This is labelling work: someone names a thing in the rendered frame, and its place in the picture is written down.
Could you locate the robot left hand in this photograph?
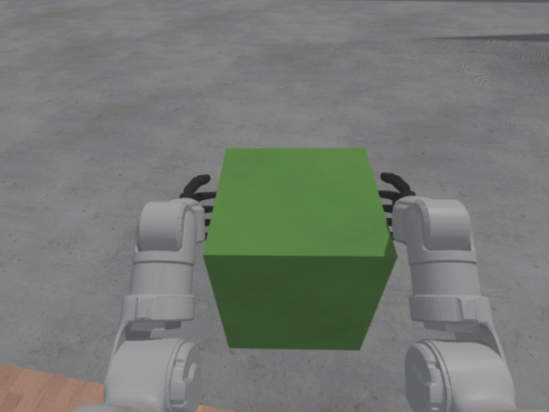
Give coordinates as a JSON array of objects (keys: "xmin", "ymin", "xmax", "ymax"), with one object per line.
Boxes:
[{"xmin": 179, "ymin": 174, "xmax": 217, "ymax": 240}]

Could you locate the robot right hand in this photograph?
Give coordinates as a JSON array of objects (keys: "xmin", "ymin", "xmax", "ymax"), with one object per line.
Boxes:
[{"xmin": 378, "ymin": 173, "xmax": 415, "ymax": 240}]

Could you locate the carton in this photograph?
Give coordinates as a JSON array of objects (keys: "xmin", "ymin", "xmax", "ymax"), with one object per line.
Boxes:
[{"xmin": 203, "ymin": 148, "xmax": 397, "ymax": 350}]

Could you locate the robot left upper arm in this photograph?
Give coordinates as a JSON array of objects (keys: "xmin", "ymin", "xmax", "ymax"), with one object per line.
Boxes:
[{"xmin": 70, "ymin": 338, "xmax": 202, "ymax": 412}]

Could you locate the left robot forearm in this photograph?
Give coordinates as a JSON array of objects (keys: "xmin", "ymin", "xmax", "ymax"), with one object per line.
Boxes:
[{"xmin": 104, "ymin": 197, "xmax": 205, "ymax": 401}]

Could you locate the robot right upper arm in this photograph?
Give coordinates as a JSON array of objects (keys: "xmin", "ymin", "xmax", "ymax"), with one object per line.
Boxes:
[{"xmin": 405, "ymin": 339, "xmax": 547, "ymax": 412}]

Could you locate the right robot forearm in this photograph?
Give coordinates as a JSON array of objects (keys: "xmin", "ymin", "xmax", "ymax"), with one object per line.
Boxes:
[{"xmin": 392, "ymin": 196, "xmax": 516, "ymax": 402}]

